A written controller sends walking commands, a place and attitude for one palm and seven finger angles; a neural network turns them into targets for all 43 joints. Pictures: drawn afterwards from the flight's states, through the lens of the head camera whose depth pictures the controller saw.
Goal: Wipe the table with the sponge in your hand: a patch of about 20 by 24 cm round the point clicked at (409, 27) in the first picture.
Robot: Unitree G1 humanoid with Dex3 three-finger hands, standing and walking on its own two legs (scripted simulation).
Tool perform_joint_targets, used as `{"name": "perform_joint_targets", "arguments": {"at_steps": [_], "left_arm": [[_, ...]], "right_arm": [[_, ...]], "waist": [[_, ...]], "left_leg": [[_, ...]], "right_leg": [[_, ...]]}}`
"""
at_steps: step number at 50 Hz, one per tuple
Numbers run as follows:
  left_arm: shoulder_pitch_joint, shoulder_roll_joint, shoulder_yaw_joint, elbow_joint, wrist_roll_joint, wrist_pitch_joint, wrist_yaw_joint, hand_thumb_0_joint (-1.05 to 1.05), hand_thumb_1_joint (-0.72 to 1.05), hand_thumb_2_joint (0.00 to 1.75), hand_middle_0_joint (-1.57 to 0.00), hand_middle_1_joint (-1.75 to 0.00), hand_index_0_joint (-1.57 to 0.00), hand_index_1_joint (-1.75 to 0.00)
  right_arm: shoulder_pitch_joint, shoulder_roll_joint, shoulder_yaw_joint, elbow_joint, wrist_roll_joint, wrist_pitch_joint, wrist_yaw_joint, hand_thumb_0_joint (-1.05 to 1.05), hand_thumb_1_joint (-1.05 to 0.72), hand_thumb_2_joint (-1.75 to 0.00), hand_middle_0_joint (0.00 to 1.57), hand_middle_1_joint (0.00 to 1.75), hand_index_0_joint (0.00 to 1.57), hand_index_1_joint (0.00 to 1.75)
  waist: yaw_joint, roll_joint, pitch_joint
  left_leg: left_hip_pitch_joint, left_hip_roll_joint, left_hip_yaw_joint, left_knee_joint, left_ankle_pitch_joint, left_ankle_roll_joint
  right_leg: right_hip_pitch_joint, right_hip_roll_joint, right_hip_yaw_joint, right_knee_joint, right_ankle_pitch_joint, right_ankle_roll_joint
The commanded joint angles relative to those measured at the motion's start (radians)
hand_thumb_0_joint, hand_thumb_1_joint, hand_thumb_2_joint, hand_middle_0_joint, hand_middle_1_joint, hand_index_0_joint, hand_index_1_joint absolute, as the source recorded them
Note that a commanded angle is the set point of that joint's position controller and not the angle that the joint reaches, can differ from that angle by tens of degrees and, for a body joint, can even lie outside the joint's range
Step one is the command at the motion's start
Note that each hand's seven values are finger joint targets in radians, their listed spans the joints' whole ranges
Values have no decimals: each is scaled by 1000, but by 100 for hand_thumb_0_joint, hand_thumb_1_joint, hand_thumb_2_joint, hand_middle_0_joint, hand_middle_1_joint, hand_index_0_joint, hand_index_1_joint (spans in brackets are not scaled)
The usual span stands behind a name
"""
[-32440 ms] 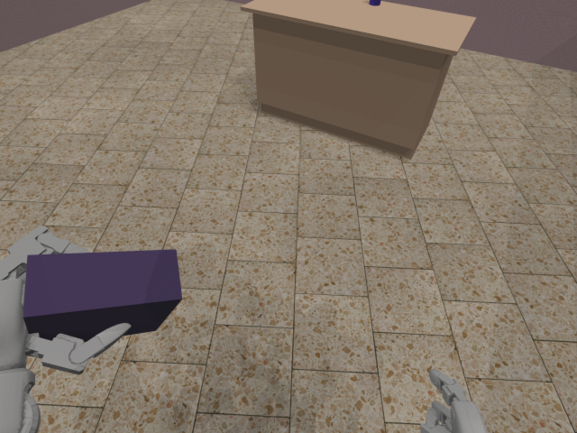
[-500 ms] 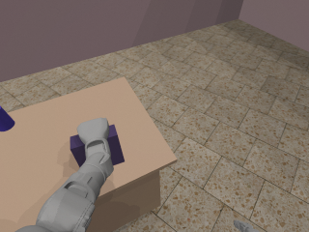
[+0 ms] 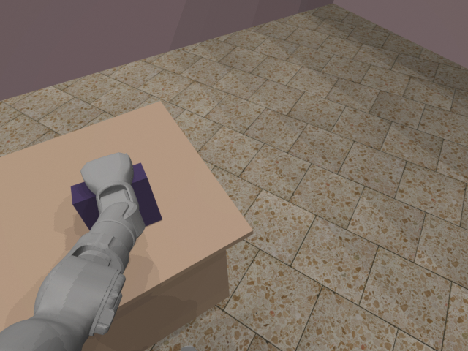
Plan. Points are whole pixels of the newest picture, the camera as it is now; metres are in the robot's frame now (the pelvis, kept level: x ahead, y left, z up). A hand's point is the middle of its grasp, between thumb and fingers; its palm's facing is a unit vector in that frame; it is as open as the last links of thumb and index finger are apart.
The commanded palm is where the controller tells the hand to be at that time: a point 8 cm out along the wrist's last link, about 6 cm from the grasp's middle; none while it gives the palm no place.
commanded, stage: wipe forward along the third lane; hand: left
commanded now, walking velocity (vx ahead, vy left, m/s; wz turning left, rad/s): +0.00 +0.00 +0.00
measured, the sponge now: (123, 210) +0.41 +0.22 -0.04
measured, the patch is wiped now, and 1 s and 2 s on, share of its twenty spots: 0.70 1.00 1.00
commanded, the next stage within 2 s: wipe back along the third lane in 0.62 s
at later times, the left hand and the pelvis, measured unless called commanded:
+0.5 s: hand (107, 177) +0.46 +0.25 +0.01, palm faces -0.12 -0.02 -0.99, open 9.8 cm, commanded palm +0.46 +0.25 +0.04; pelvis +0.00 +0.03 -0.01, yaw -1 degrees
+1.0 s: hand (102, 170) +0.48 +0.27 +0.01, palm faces -0.07 -0.01 -1.00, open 9.8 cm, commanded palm +0.45 +0.23 +0.04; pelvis +0.00 +0.08 -0.01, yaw -3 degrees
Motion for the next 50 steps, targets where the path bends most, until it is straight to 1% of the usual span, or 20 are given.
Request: {"name": "perform_joint_targets", "arguments": {"at_steps": [1, 2, 8, 11, 12, 13, 15, 17, 18, 20, 21, 24, 26, 29, 32, 36, 40, 43, 44, 50], "left_arm": [[-301, 245, 30, -71, 35, 13, 32, 0, 10, 130, -120, -160, -120, -160], [-312, 247, 29, -64, 40, 14, 30, 0, 10, 130, -120, -160, -120, -160], [-353, 278, 50, -38, 51, 11, 33, 0, 10, 130, -120, -160, -120, -160], [-349, 246, 30, -31, 50, 8, 33, 0, 10, 130, -120, -160, -120, -160], [-337, 268, 46, -18, 49, 11, 33, 0, 10, 130, -120, -160, -120, -160], [-372, 267, 46, -20, 45, 8, 33, 0, 10, 130, -120, -160, -120, -160], [-379, 292, 58, -13, 55, 9, 37, 0, 10, 130, -120, -160, -120, -160], [-388, 255, 31, 1, 64, 12, 41, 0, 10, 130, -120, -160, -120, -160], [-418, 257, 36, 11, 64, 11, 43, 0, 10, 130, -120, -160, -120, -160], [-441, 278, 43, 27, 65, 14, 50, 0, 10, 130, -120, -160, -120, -160], [-472, 260, 26, 37, 66, 16, 52, 0, 10, 130, -120, -160, -120, -160], [-522, 252, 24, 66, 64, 22, 61, 0, 10, 130, -120, -160, -120, -160], [-568, 285, 40, 98, 68, 28, 65, 0, 10, 130, -120, -160, -120, -160], [-607, 274, 35, 115, 67, 29, 68, 0, 10, 130, -120, -160, -120, -160], [-613, 291, 49, 155, 75, 36, 70, 0, 10, 130, -120, -160, -120, -160], [-680, 248, 10, 166, 78, 44, 68, 0, 10, 130, -120, -160, -120, -160], [-616, 186, 7, 164, 54, 41, 68, 0, 10, 130, -120, -160, -120, -160], [-593, 130, -14, 157, 33, 41, 73, 0, 10, 130, -120, -160, -120, -160], [-570, 121, -10, 157, 22, 43, 78, 0, 10, 130, -120, -160, -120, -160], [-484, -1, -61, 138, -18, 74, 101, 0, 10, 130, -120, -160, -120, -160]], "right_arm": [[-14, -133, -36, -105, -2, -29, 1, 0, -90, -90, 20, 30, 20, 30], [-10, -135, -37, -102, -2, -29, 1, 0, -90, -90, 20, 30, 20, 30], [12, -140, -42, -94, -4, -31, 7, 0, -90, -90, 20, 30, 20, 30], [22, -137, -42, -99, -9, -33, 9, 0, -90, -90, 20, 30, 20, 30], [26, -139, -40, -100, -8, -31, 10, 0, -90, -90, 20, 30, 20, 30], [28, -142, -44, -94, -8, -31, 9, 0, -90, -90, 20, 30, 20, 30], [36, -143, -42, -94, -10, -33, 10, 0, -90, -90, 20, 30, 20, 30], [39, -140, -43, -93, -13, -33, 12, 0, -90, -90, 20, 30, 20, 30], [44, -143, -47, -85, -12, -33, 13, 0, -90, -90, 20, 30, 20, 30], [49, -145, -43, -85, -14, -37, 14, 0, -90, -90, 20, 30, 20, 30], [52, -146, -43, -79, -15, -40, 13, 0, -90, -90, 20, 30, 20, 30], [64, -146, -45, -70, -18, -46, 18, 0, -90, -90, 20, 30, 20, 30], [77, -155, -43, -61, -20, -52, 18, 0, -90, -90, 20, 30, 20, 30], [92, -157, -47, -55, -25, -62, 25, 0, -90, -90, 20, 30, 20, 30], [107, -162, -47, -53, -31, -65, 28, 0, -90, -90, 20, 30, 20, 30], [123, -162, -48, -50, -33, -71, 36, 0, -90, -90, 20, 30, 20, 30], [128, -157, -56, -59, -36, -76, 50, 0, -90, -90, 20, 30, 20, 30], [118, -156, -62, -55, -34, -75, 55, 0, -90, -90, 20, 30, 20, 30], [118, -153, -59, -58, -34, -75, 57, 0, -90, -90, 20, 30, 20, 30], [73, -142, -64, -59, -30, -67, 77, 0, -90, -90, 20, 30, 20, 30]], "waist": [[-17, -108, -241], [-23, -124, -238], [-31, -88, -256], [-34, -90, -275], [-29, -115, -273], [-40, -109, -277], [-34, -91, -285], [-44, -74, -273], [-54, -84, -268], [-51, -62, -271], [-64, -71, -266], [-69, -40, -274], [-79, -52, -278], [-86, -19, -318], [-90, -46, -331], [-105, 8, -325], [-80, 9, -372], [-81, -7, -355], [-67, -17, -351], [-37, -9, -335]], "left_leg": [[71, -44, 24, -5, 53, 43], [70, -41, 23, -1, 54, 44], [80, -38, 24, 5, 67, 45], [97, -36, 27, 10, 83, 47], [77, -38, 27, 10, 77, 45], [84, -37, 26, 8, 82, 46], [86, -34, 24, 12, 89, 46], [97, -33, 21, 10, 79, 46], [109, -30, 15, 7, 77, 46], [102, -28, 11, 8, 66, 45], [107, -23, 7, 9, 58, 46], [125, -19, -4, 7, 51, 44], [118, -13, -13, 11, 43, 44], [145, -9, -24, 21, 59, 44], [128, -5, -27, 36, 62, 44], [166, -1, -52, 26, 32, 39], [231, 7, -74, 19, 67, 31], [253, 12, -88, 4, 56, 26], [252, 11, -91, -4, 51, 26], [329, 18, -113, -38, 66, 13]], "right_leg": [[183, -107, 180, -164, 414, 99], [180, -107, 182, -162, 421, 100], [147, -95, 156, -147, 409, 96], [134, -92, 147, -143, 429, 97], [149, -92, 149, -144, 431, 99], [142, -89, 140, -136, 433, 100], [125, -87, 135, -130, 426, 96], [87, -82, 126, -133, 390, 94], [65, -78, 113, -128, 368, 93], [43, -74, 110, -128, 331, 91], [19, -73, 106, -126, 311, 92], [-28, -64, 91, -117, 258, 88], [-49, -60, 85, -109, 232, 87], [-86, -54, 77, -95, 219, 84], [-94, -50, 75, -85, 220, 84], [-181, -39, 57, -76, 140, 79], [-202, -30, 40, -64, 134, 72], [-215, -30, 33, -64, 121, 71], [-214, -27, 27, -65, 112, 70], [-228, -27, 15, -70, 104, 62]]}}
